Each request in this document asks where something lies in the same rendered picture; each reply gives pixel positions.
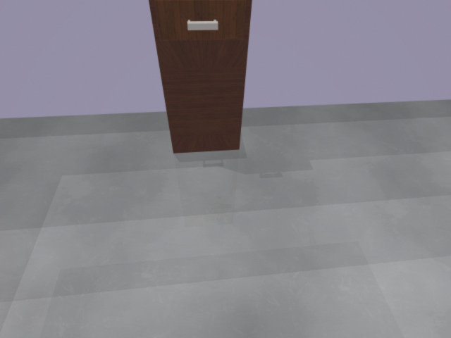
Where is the handle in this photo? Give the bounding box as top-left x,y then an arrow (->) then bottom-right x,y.
187,20 -> 218,30

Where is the cabinet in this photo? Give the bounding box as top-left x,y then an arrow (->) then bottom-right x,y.
149,0 -> 252,154

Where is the drawer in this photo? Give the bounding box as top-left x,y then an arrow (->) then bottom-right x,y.
155,0 -> 247,40

